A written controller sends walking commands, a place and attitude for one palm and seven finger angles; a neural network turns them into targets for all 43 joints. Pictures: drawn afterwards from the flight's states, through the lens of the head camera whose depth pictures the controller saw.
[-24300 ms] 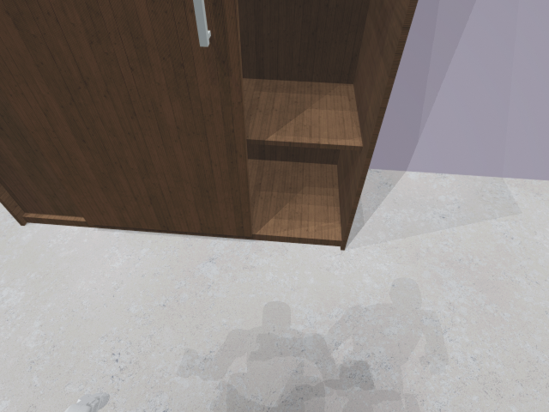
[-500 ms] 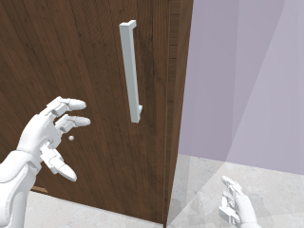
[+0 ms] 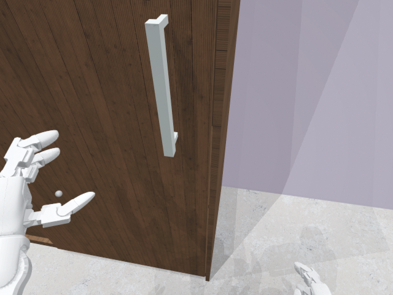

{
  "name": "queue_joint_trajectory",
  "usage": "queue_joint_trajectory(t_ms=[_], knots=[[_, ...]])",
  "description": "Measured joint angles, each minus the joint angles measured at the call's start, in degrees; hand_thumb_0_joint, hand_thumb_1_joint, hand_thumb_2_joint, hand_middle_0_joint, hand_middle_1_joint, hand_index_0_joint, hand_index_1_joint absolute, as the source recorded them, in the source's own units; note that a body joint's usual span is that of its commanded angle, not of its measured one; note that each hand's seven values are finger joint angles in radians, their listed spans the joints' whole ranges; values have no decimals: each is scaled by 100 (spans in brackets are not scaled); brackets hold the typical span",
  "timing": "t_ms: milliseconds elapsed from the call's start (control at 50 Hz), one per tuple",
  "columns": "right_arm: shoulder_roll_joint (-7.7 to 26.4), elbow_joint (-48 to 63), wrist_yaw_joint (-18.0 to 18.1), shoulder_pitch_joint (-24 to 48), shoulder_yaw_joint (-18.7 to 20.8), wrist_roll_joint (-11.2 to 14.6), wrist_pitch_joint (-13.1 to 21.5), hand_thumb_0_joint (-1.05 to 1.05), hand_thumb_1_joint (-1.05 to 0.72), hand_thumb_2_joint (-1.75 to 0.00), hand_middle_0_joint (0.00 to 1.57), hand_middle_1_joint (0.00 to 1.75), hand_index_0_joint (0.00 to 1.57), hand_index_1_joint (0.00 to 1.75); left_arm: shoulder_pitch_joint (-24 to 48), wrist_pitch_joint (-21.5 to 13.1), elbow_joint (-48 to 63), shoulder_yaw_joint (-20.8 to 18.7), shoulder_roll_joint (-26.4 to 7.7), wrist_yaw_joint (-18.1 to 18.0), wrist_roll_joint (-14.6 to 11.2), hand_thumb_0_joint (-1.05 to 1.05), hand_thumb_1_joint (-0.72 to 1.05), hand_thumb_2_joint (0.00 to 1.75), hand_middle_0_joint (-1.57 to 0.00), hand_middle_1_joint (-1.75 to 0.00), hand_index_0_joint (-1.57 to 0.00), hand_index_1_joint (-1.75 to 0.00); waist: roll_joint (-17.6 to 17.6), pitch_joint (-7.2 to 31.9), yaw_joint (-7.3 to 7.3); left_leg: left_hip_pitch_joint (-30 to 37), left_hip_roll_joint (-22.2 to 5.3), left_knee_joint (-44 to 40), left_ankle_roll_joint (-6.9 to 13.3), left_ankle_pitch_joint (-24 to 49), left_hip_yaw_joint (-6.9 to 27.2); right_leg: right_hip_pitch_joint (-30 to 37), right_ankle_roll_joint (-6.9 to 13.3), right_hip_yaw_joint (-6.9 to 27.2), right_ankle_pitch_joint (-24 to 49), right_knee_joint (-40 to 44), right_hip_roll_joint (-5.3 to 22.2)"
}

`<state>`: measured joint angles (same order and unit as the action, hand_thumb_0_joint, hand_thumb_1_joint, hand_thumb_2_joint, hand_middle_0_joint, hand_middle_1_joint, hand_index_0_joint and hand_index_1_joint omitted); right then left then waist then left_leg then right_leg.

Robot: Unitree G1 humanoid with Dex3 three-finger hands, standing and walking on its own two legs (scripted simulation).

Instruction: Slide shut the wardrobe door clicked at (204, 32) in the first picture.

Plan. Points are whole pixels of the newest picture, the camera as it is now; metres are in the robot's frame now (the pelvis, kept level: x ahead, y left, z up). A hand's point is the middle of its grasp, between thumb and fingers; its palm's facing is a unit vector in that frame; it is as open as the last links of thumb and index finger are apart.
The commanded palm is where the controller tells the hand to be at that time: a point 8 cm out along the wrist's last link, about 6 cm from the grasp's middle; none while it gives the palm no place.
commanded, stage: draw the hand back to the body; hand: left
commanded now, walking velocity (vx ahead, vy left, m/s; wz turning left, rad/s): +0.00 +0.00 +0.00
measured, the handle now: (166, 95) +0.38 +0.10 +0.26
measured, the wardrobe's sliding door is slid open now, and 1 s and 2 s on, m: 0.00 0.00 0.00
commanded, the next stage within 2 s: step back with the hand held close in 0.64 s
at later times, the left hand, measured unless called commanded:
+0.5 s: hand (45, 204) +0.19 +0.27 +0.16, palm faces +0.45 -0.81 -0.36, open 7.6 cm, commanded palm +0.15 +0.30 +0.18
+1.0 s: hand (52, 191) +0.21 +0.26 +0.17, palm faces +0.38 -0.80 -0.46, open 7.4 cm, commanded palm +0.15 +0.30 +0.18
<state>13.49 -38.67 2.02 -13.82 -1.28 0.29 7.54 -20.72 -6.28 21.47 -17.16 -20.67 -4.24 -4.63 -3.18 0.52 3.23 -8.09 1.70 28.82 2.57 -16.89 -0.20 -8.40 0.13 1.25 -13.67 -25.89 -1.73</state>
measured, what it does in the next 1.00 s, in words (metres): stands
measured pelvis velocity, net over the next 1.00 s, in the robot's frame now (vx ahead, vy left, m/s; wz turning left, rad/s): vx -0.01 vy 0.01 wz -0.05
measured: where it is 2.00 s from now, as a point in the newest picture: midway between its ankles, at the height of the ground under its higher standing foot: outside the picture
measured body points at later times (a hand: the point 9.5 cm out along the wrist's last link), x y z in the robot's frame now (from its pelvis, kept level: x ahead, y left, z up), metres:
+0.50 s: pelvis +0.01 +0.00 +0.00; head -0.02 -0.01 +0.45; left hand +0.16 +0.31 +0.18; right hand +0.21 -0.22 -0.07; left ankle -0.01 +0.09 -0.74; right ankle +0.01 -0.12 -0.74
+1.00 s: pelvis -0.01 +0.01 +0.00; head +0.00 -0.01 +0.45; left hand +0.19 +0.30 +0.20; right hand +0.17 -0.24 -0.08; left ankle -0.01 +0.09 -0.74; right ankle +0.01 -0.12 -0.74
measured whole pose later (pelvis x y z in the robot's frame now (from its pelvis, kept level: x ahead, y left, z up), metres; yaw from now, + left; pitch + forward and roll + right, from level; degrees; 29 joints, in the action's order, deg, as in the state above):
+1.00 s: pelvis -0.01 +0.01 +0.00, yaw -3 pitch +0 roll -1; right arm 14.1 -34.3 3.1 -10.2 -0.4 0.2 3.4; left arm -25.6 -10.2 21.8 -22.5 -22.6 -5.4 -2.6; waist -2.7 0.8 2.0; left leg -11.2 1.4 24.6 3.1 -13.9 -3.3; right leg -12.8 -0.6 4.3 -10.0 -22.4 -1.9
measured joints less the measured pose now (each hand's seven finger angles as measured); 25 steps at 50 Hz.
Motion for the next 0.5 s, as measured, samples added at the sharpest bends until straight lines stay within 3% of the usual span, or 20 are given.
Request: queue_joint_trajectory(t_ms=[140,340,500], knots=[[11,113,-32,106,70,3,-21,1,-91,-90,20,30,20,30,-298,-64,31,-98,-30,38,16,0,37,65,-23,-61,-23,-61,-9,56,-8,95,1,-98,7,-6,-50,65,-13,53,-8,65,2],[20,224,8,260,84,-5,-78,1,-91,-90,20,30,20,30,-439,77,-55,-227,-24,4,20,0,72,82,-22,-40,-21,-41,3,39,129,119,-10,-125,-5,-6,2,131,0,1,6,149,-8],[-34,191,23,292,32,-31,-83,1,-91,-90,20,30,20,30,-343,134,-22,-180,17,-31,17,1,85,88,-21,-32,-21,-33,21,29,170,157,-2,-152,-14,14,46,177,13,-43,4,165,2]])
